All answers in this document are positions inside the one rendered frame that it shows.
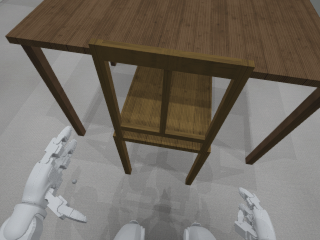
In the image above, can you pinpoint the robot right shin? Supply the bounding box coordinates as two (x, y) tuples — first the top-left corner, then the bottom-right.
(190, 223), (201, 227)

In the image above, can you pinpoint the chair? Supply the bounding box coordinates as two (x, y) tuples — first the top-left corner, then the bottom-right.
(88, 38), (255, 185)

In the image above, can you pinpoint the table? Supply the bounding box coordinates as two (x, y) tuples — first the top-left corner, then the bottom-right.
(5, 0), (320, 165)

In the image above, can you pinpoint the robot left hand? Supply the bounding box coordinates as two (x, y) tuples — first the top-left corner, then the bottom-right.
(21, 126), (88, 223)

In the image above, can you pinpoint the robot right thigh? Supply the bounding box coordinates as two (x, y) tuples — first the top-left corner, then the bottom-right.
(183, 226), (216, 240)

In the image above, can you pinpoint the robot right hand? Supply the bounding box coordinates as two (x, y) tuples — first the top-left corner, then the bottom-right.
(234, 187), (277, 240)

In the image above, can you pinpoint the robot left forearm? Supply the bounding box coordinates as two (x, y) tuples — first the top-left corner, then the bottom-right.
(0, 202), (47, 240)

